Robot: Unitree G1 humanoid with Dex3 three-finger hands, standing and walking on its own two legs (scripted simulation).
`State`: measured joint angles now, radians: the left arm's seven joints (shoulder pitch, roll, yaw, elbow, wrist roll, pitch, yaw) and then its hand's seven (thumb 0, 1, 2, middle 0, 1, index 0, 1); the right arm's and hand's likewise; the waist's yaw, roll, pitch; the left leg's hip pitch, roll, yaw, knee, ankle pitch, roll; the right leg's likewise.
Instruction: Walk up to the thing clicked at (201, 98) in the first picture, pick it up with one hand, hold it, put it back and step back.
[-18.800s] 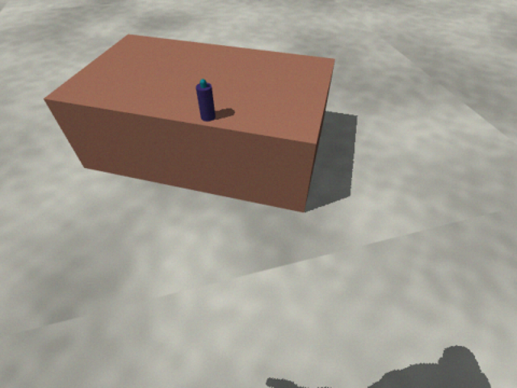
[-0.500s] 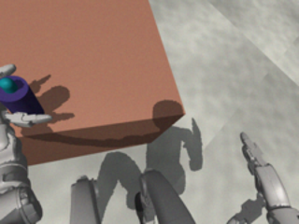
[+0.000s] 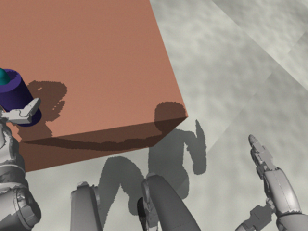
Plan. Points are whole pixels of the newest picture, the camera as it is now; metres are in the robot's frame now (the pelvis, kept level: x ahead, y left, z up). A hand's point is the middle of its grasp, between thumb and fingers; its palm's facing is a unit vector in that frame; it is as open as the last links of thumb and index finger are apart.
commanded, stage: settle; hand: left
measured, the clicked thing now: (14, 97) +0.48 +0.25 -0.04
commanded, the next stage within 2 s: lift in 0.68 s
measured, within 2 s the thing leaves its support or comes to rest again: leaves its support in 0.02 s
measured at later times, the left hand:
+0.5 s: hand (9, 84) +0.49 +0.25 +0.00, palm faces +0.30 -0.95 -0.01, open 9.6 cm
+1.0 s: hand (3, 81) +0.47 +0.24 +0.04, palm faces +0.30 -0.95 -0.02, open 9.6 cm
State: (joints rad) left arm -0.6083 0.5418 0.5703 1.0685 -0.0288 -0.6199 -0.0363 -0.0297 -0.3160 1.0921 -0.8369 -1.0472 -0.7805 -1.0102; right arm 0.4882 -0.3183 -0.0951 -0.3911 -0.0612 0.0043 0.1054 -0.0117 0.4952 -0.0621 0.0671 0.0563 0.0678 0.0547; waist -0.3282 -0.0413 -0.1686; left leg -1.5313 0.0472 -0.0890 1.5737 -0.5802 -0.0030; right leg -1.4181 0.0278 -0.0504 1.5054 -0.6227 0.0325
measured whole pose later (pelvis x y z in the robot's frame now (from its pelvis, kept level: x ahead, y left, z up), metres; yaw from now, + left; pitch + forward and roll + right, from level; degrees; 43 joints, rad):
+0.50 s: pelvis +0.02 +0.00 +0.03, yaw +1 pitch +28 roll -6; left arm -0.62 0.50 0.53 1.06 -0.04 -0.59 -0.02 -0.02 -0.39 1.20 -0.80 -1.15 -0.75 -1.12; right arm 0.47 -0.29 -0.05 -0.31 -0.06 0.03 0.09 -0.01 0.52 -0.06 0.07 0.06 0.07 0.05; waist -0.28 -0.03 -0.17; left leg -1.39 0.05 -0.07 1.46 -0.57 0.00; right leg -1.28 0.03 -0.04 1.39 -0.61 0.03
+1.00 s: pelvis +0.01 +0.00 +0.05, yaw +1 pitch +26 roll -5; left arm -0.56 0.44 0.50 0.99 -0.05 -0.56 -0.01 -0.02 -0.39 1.21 -0.79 -1.17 -0.74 -1.13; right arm 0.46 -0.28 -0.07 -0.24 -0.06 0.05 0.07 -0.01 0.52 -0.06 0.06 0.06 0.07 0.05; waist -0.25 -0.02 -0.16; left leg -1.29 0.05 -0.06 1.38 -0.54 0.00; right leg -1.19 0.03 -0.03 1.32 -0.58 0.03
